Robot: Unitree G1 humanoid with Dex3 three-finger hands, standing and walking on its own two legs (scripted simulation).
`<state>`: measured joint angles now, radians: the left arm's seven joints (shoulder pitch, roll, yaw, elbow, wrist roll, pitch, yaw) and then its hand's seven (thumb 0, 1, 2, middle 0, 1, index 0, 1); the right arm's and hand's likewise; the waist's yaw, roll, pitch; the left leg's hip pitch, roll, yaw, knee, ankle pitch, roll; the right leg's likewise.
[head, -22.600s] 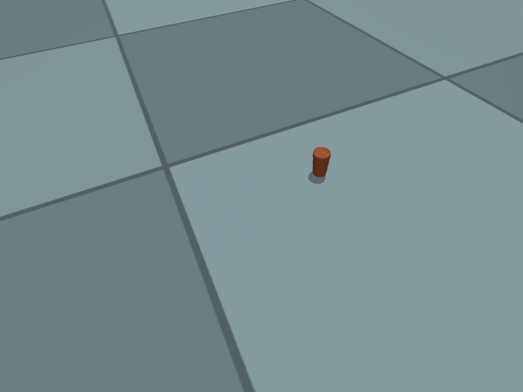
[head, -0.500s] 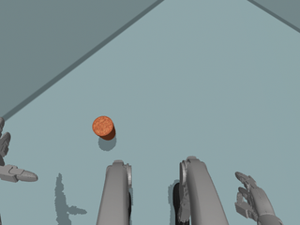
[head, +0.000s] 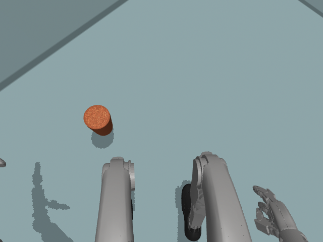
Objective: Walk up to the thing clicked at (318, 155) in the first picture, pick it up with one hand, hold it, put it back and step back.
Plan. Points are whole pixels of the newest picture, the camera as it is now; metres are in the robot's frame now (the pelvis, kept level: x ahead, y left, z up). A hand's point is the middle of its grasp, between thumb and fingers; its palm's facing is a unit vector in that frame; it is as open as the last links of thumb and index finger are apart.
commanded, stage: go down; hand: left
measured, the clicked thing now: (100, 122) +0.48 +0.23 -0.37
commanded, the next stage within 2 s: approach in 1.90 s
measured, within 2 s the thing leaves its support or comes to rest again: neither
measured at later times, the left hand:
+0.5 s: hand out of the picture +0.38 +0.41 -0.05, palm faces +0.22 -0.97 -0.12, open 17.5 cm
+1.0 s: hand out of the picture +0.38 +0.42 -0.06, palm faces +0.22 -0.97 -0.10, open 17.5 cm
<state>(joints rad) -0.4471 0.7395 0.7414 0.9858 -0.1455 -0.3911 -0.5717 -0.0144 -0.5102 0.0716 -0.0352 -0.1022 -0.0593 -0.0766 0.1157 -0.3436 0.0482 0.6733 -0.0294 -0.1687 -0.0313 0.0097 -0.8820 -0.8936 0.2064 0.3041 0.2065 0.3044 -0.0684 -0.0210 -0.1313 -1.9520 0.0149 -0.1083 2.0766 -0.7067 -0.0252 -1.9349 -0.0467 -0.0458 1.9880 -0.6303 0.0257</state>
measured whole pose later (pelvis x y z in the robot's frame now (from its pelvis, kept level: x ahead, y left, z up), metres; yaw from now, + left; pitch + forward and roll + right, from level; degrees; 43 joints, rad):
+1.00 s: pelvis -0.01 +0.01 -0.07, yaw -1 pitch +31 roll -7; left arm -0.60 0.89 0.83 1.09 -0.16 -0.39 -0.67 -0.02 -0.57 0.07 -0.03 -0.10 -0.05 -0.08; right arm 0.12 -0.37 0.10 0.67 -0.04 -0.15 0.00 0.01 -0.89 -0.90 0.21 0.30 0.21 0.30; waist -0.10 -0.03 -0.08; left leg -2.14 -0.01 -0.13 2.29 -0.70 -0.01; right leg -2.10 -0.05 -0.04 2.18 -0.62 0.04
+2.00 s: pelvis -0.01 +0.01 -0.08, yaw -1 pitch +30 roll -8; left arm -0.60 0.89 0.86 1.07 -0.22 -0.40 -0.73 -0.02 -0.57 0.05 -0.03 -0.07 -0.05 -0.05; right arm 0.11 -0.38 0.12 0.66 -0.04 -0.16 0.00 0.01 -0.89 -0.90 0.21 0.30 0.21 0.30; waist -0.10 -0.03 -0.07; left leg -2.16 -0.01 -0.13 2.32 -0.69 -0.01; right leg -2.12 -0.05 -0.05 2.20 -0.62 0.04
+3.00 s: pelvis -0.03 +0.03 -0.16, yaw -10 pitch +13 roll -18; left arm -0.68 0.89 0.66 1.55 -0.14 -1.07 -0.26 -0.02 -0.60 0.08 -0.04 -0.11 -0.06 -0.09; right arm -0.16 -0.40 0.50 0.55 -0.33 -0.02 0.10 0.00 -0.90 -0.89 0.21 0.30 0.21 0.30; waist -0.26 -0.28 0.28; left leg -2.20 -0.01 -0.34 2.67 -0.73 0.01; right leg -2.08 0.03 -0.19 2.38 -0.56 0.07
